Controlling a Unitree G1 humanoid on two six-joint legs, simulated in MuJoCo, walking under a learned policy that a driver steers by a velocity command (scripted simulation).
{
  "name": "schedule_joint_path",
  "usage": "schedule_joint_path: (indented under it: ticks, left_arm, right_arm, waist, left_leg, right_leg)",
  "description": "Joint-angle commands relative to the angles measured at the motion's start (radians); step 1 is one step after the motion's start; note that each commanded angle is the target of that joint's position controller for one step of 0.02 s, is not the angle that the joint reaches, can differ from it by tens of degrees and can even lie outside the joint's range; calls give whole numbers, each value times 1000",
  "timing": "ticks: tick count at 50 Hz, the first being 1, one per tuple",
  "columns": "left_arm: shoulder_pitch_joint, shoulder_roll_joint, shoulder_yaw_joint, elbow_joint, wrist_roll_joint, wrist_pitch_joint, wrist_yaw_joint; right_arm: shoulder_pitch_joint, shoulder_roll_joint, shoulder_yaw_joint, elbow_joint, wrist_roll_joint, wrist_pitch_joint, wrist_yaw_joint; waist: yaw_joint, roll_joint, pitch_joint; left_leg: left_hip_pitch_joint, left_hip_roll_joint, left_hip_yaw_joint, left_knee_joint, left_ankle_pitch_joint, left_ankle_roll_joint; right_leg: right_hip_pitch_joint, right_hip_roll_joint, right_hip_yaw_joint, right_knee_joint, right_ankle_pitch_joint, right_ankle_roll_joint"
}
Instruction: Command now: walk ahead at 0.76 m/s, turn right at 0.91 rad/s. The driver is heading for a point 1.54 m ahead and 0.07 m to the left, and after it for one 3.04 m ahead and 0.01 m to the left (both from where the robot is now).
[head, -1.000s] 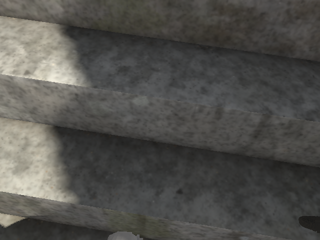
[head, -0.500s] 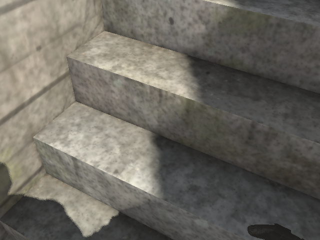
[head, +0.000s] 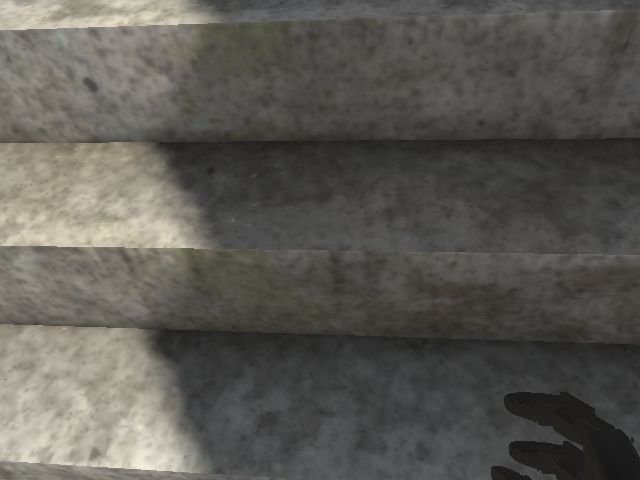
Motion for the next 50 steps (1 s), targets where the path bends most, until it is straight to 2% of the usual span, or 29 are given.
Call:
schedule_joint_path:
  ticks: [1, 4, 5, 6, 7, 8, 9, 10, 11, 13, 14, 15, 20, 26, 28, 29, 30, 31, 32, 33, 34, 35, 37, 39, 40, 45, 47, 49, 50]
  left_arm:
    - [130, 117, 26, 17, -23, -23, -6]
    - [29, 174, 41, 23, -43, -5, -14]
    - [-48, 222, 56, 24, -67, 17, -7]
    - [-2, 205, 50, 65, -34, -15, -11]
    - [-142, 337, 74, 56, 11, -63, -49]
    - [-358, 337, 91, -5, -16, -91, -74]
    - [-360, 139, 43, -85, 15, -113, -102]
    - [-387, 97, 19, -106, 63, -131, -144]
    - [-424, 26, -15, -142, 70, -138, -172]
    - [-469, -23, -54, -187, 77, -108, -182]
    - [-391, -39, -66, -174, 59, -82, -181]
    - [-342, -42, -76, -160, 44, -68, -177]
    - [-449, -25, -107, -199, 6, -45, -142]
    - [-780, -146, -167, -327, 9, -74, -146]
    - [-1015, -185, -220, -453, 12, -104, -173]
    - [-1006, -191, -224, -436, 26, -103, -179]
    - [-985, -169, -239, -457, 20, -112, -195]
    - [-837, -108, -181, -401, 1, -107, -174]
    - [-525, 40, -94, -333, 21, -98, -130]
    - [-197, 197, -17, -234, 53, -97, -100]
    - [28, 352, 48, -132, 96, -94, -87]
    - [104, 373, 56, -44, 109, -87, -77]
    - [-129, 217, 15, 68, 60, -58, -98]
    - [-272, -84, -60, 207, 107, -71, -120]
    - [-298, -148, -72, 240, 116, -73, -108]
    - [-466, 55, -39, 212, 108, -14, -66]
    - [-449, 127, -25, 164, 89, -2, -58]
    - [-228, 193, -10, 207, 72, -23, -38]
    - [-155, 279, 20, 223, 59, -21, -18]
  right_arm:
    - [-274, 105, 76, -209, -31, -51, 5]
    - [-377, 90, 113, -304, -48, -57, 16]
    - [-415, 78, 124, -349, -57, -48, 15]
    - [-259, -3, 47, -336, -38, -38, -18]
    - [109, -196, -70, -222, 20, -37, -34]
    - [459, -362, -139, -104, -12, -34, -46]
    - [576, -445, -144, 0, -44, -30, -38]
    - [452, -322, -105, -25, -41, -24, -61]
    - [336, -241, -91, 25, -13, 4, -63]
    - [194, -24, -36, 152, -28, 28, -66]
    - [166, 101, 7, 207, -56, 32, -55]
    - [195, 124, 16, 253, -58, 26, -38]
    - [219, -24, -11, 341, -16, -22, 8]
    - [575, -81, -32, 460, 1, -13, -25]
    - [637, -32, -34, 499, 31, 10, -49]
    - [637, -56, -38, 488, 36, 12, -50]
    - [540, -153, -57, 469, 95, 6, -49]
    - [593, -182, -52, 527, 67, -18, -24]
    - [580, -282, -75, 528, 17, -42, -2]
    - [409, -376, -112, 481, 10, -53, -3]
    - [333, -239, -102, 399, 36, -69, 11]
    - [259, -80, -87, 404, 48, -90, 25]
    - [16, 58, -59, 204, 49, -72, 63]
    - [-66, 178, 10, 77, 56, -27, 72]
    - [40, 180, 21, 102, 74, 12, 78]
    - [287, 115, 29, 109, 53, 137, 11]
    - [120, 28, 9, 34, 72, 139, 6]
    - [-132, 48, 41, -69, 101, 127, 23]
    - [-183, 59, 63, -104, 84, 124, 44]
  waist:
    - [56, -136, 73]
    - [4, -136, 47]
    - [-46, -206, 32]
    - [-125, -347, -122]
    - [-347, -369, -304]
    - [-488, -57, -441]
    - [-374, 625, -532]
    - [-294, 523, -433]
    - [-213, 332, -242]
    - [-101, 16, 115]
    - [-30, 5, 142]
    - [-8, -13, 142]
    - [24, -42, 172]
    - [-158, 35, 189]
    - [-200, 2, 185]
    - [-204, -16, 103]
    - [-119, 65, 59]
    - [-61, 102, -126]
    - [80, 265, -325]
    - [260, 277, -439]
    - [269, -104, -596]
    - [241, -291, -624]
    - [73, -267, -322]
    - [-96, -172, -24]
    - [-162, -168, 55]
    - [-361, -132, 236]
    - [-325, -14, 282]
    - [-212, -28, 204]
    - [-193, -24, 131]
  left_leg:
    - [-605, 44, -56, 268, -177, 16]
    - [-338, 103, -10, -212, -79, 64]
    - [238, 47, 187, -673, -343, 106]
    - [762, -14, 173, -659, -212, 96]
    - [944, -65, 186, -700, -216, 83]
    - [1163, 74, -395, -971, -493, 199]
    - [1269, 335, -1127, -1565, -811, 291]
    - [1095, 402, -1406, -1746, -870, 289]
    - [940, 385, -1179, -1701, -795, 272]
    - [551, 318, -614, -1422, -381, 270]
    - [452, 304, -463, -1368, -249, 242]
    - [453, 297, -369, -1391, -141, 229]
    - [434, 287, -12, -1609, 74, 237]
    - [1163, 397, -217, -1762, 136, 277]
    - [938, 369, -184, -1956, 156, 272]
    - [843, 375, -147, -2005, 245, 294]
    - [592, 308, -40, -2103, 544, 292]
    - [593, 307, -6, -1962, 1291, 325]
    - [827, 331, -17, -1638, 1960, 293]
    - [765, 322, -103, -1279, 1993, 242]
    - [490, 155, -123, -929, 1572, 240]
    - [245, -11, -243, -346, 597, 219]
    - [-37, 34, -300, 169, 519, 232]
    - [-214, 89, -217, 349, 546, 297]
    - [-214, 74, -239, 396, 511, 312]
    - [-299, 33, -208, 643, 240, 154]
    - [-298, 57, -69, 348, 233, 126]
    - [-303, 113, 89, 79, 212, 165]
    - [-139, 123, 141, -160, 202, 189]
  right_leg:
    - [344, -306, 364, -95, 124, -193]
    - [47, -234, 299, -250, -35, -145]
    - [-354, -206, 184, -507, 50, -153]
    - [-502, -200, 237, -441, 670, -161]
    - [-293, -210, 119, -168, 1461, -161]
    - [-442, -153, 102, 330, 1611, -116]
    - [-618, 29, 35, 828, 483, -97]
    - [-707, 45, 93, 1320, 372, -64]
    - [-803, 21, -10, 1481, 365, -51]
    - [-881, -38, -115, 1573, 288, -55]
    - [-862, -40, -117, 1684, 263, -67]
    - [-869, -41, -127, 1732, 258, -79]
    - [-974, -112, -143, 1570, 334, -32]
    - [-1639, -316, -283, 1783, -90, 56]
    - [-1359, -382, -368, 1372, -40, 77]
    - [-1109, -381, -401, 1273, 82, 72]
    - [-604, -314, -502, 909, -189, 47]
    - [-189, -178, -622, 952, -259, 46]
    - [-33, -128, -467, 852, -330, 13]
    - [132, -225, -182, 714, -354, -43]
    - [389, -451, 351, 289, -565, -117]
    - [425, -614, 802, -147, -736, -176]
    - [162, -622, 531, -82, -616, -58]
    - [-163, -562, 32, 73, -253, 14]
    - [-249, -521, -170, 67, -60, 51]
    - [-376, -574, -611, -177, 366, 61]
    - [-379, -469, -796, -268, 313, 82]
    - [-228, -403, -860, -344, 208, 55]
    - [-185, -387, -861, -457, 233, 19]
